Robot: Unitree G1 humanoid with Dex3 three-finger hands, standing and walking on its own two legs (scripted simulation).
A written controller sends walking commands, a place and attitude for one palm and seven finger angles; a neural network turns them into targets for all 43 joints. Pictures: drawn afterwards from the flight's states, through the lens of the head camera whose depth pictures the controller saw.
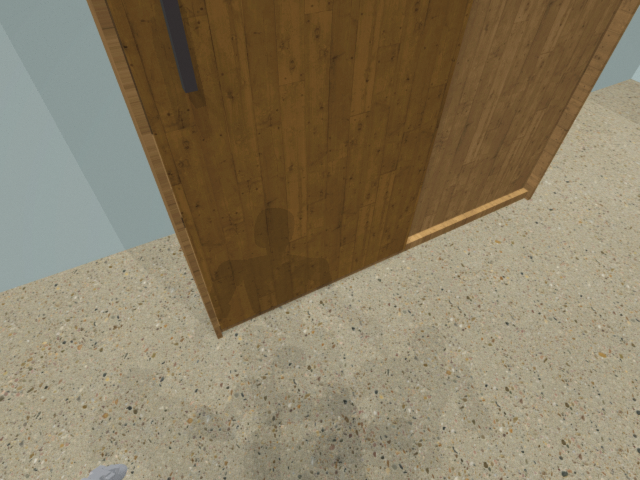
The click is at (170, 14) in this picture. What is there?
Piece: wardrobe's sliding door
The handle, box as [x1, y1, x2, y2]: [160, 0, 197, 92]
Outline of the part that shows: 160,0 182,87 185,92 197,90 177,0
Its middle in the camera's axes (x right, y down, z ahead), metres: -0.24 -0.33 +0.63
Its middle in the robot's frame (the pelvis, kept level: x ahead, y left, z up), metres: +0.71 +0.28 +0.23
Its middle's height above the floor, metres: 1.00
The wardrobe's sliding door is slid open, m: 0.00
